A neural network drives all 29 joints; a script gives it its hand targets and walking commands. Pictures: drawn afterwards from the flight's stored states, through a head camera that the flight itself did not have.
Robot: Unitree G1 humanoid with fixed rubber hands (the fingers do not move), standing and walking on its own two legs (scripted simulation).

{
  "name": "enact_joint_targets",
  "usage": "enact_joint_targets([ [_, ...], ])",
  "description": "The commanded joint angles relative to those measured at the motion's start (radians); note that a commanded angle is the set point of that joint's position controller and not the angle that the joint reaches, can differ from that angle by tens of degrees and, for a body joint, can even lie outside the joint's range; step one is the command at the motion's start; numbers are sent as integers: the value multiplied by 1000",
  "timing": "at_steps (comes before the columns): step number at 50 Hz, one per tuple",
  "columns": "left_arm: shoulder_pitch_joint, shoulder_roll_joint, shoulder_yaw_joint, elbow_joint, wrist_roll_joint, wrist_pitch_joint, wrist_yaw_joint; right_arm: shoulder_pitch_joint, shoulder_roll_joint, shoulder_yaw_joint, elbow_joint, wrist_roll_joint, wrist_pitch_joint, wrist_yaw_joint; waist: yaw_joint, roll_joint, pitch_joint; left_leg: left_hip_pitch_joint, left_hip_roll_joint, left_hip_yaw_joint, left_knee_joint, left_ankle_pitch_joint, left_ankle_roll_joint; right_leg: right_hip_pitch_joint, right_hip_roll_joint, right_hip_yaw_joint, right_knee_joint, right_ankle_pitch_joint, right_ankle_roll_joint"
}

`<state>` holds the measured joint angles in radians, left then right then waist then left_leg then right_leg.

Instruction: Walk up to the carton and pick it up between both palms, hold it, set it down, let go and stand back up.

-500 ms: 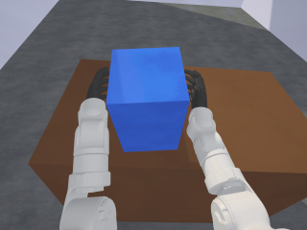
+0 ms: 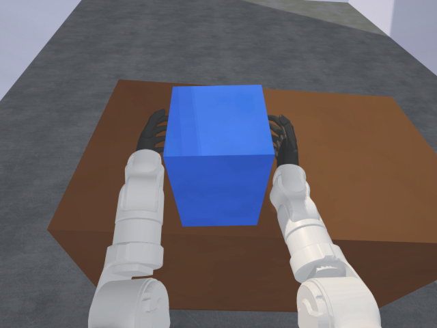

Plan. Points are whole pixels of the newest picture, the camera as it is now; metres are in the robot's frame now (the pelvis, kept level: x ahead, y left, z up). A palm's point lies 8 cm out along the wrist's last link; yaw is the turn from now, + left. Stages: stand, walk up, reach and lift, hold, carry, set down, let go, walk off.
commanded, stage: set down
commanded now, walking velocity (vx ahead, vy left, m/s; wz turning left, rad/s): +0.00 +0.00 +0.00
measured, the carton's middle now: (218, 161) +0.39 -0.02 +0.09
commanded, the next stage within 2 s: none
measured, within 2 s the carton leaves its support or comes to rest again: rests again in 1.48 s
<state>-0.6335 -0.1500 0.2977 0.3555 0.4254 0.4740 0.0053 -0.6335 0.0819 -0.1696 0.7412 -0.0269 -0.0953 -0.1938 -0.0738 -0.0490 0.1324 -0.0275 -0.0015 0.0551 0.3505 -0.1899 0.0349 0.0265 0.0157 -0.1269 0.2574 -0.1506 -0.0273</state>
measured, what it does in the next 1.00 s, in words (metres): stands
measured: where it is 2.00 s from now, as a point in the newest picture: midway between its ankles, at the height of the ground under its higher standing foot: outside the picture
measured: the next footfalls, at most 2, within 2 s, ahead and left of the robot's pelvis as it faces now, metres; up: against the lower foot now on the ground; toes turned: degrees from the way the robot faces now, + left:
none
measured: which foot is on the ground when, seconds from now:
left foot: down 0.00-1.00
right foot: down 0.00-1.00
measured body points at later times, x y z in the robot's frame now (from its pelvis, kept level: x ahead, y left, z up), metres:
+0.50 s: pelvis +0.01 -0.01 +0.00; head +0.02 +0.00 +0.45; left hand +0.41 +0.10 +0.08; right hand +0.40 -0.15 +0.09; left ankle +0.01 +0.09 -0.75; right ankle +0.01 -0.10 -0.75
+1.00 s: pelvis +0.01 +0.00 +0.00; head +0.03 +0.01 +0.45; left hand +0.42 +0.11 +0.07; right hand +0.40 -0.15 +0.08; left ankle +0.01 +0.09 -0.75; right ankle +0.01 -0.10 -0.75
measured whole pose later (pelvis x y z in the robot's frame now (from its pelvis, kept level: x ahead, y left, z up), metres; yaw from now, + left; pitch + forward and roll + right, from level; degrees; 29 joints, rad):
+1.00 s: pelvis +0.01 +0.00 +0.00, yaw -2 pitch +0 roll -1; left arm -0.64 -0.15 0.41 0.69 0.39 0.16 0.03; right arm -0.65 0.13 -0.35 0.90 -0.21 -0.22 -0.17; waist -0.03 -0.01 0.03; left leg -0.14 0.01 0.08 0.33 -0.19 0.03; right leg -0.10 0.03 -0.10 0.25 -0.14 -0.03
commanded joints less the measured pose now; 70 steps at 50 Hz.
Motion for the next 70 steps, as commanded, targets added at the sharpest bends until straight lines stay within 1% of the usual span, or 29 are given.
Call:
enact_joint_targets([
  [1,-573,-475,-380,-48,-111,-126,-115,-671,431,253,-168,-36,-78,128,20,84,-514,155,14,-3,-23,338,-64,60,17,-21,2,290,45],
  [4,-588,-475,-360,-1,-105,-154,-108,-669,443,226,-126,-63,-82,135,24,81,-517,129,15,4,-34,295,-59,59,12,-15,0,283,47],
  [8,-614,-467,-318,64,-100,-191,-108,-671,464,184,-72,-103,-84,141,30,62,-516,70,11,15,-56,219,-45,77,2,-1,3,281,55],
  [11,-635,-469,-295,105,-97,-224,-109,-665,482,152,-34,-135,-90,145,28,56,-536,40,9,21,-66,197,-41,94,-3,5,11,306,61],
  [17,-661,-479,-264,172,-92,-291,-105,-651,522,116,24,-180,-104,151,24,51,-587,24,6,24,-58,241,-43,119,-3,14,28,394,67],
  [23,-658,-474,-237,216,-87,-332,-103,-630,554,114,54,-196,-109,155,30,48,-600,-8,1,26,-51,281,-40,158,-5,26,50,493,74],
  [29,-653,-482,-236,221,-87,-363,-95,-613,583,143,61,-190,-118,159,44,55,-625,-15,0,25,-36,348,-43,178,-4,36,69,580,75],
  [34,-624,-487,-236,221,-82,-371,-91,-584,590,157,67,-188,-125,160,52,60,-619,-6,3,24,-27,384,-46,169,-2,40,71,605,70],
  [38,-611,-497,-249,212,-86,-379,-90,-571,590,161,61,-192,-138,158,50,63,-626,3,7,21,-19,411,-50,157,0,39,72,619,65],
  [42,-607,-505,-261,212,-88,-391,-87,-559,587,152,68,-204,-150,158,42,67,-631,18,11,19,-10,425,-57,131,4,36,63,597,58],
  [47,-586,-499,-238,240,-73,-397,-89,-532,572,114,100,-227,-151,163,40,67,-588,15,16,21,-19,397,-58,106,5,33,49,535,51],
  [59,-538,-471,-143,301,-14,-413,-81,-505,538,11,142,-295,-163,194,70,70,-518,4,26,41,-47,324,-55,55,8,27,10,349,30],
  [64,-520,-457,-104,317,7,-422,-80,-487,536,-21,150,-325,-162,204,79,68,-496,-17,26,51,-60,287,-47,60,4,32,3,314,30],
  [70,-486,-441,-67,325,28,-431,-83,-459,538,-43,152,-353,-163,210,91,61,-477,-36,25,60,-69,274,-37,74,0,39,5,314,33],
])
